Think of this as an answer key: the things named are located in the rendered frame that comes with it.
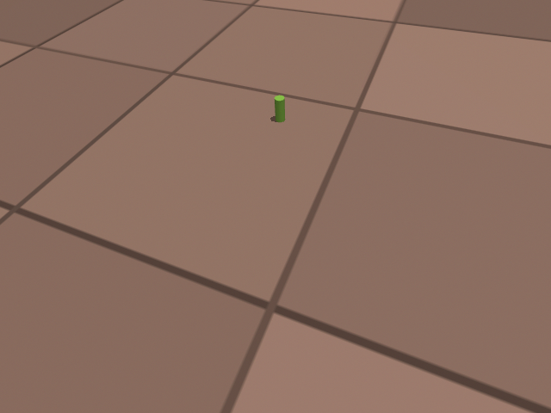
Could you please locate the can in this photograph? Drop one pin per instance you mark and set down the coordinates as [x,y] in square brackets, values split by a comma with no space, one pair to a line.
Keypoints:
[279,108]

